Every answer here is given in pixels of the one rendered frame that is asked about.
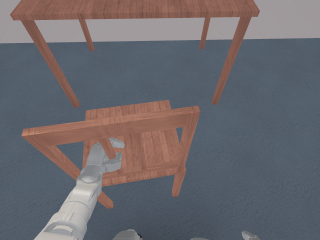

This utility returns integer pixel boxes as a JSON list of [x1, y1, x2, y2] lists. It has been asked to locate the table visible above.
[[10, 0, 260, 108]]

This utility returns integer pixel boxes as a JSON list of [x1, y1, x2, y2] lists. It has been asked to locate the chair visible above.
[[21, 100, 201, 209]]

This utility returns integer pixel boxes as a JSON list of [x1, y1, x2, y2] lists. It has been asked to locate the robot left thigh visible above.
[[113, 230, 143, 240]]

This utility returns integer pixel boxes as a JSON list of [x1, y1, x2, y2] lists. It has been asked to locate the robot left hand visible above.
[[86, 137, 125, 173]]

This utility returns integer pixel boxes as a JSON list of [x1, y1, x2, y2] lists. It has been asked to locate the robot left forearm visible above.
[[34, 165, 103, 240]]

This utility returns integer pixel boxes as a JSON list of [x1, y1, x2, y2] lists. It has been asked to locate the robot right hand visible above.
[[241, 230, 260, 240]]

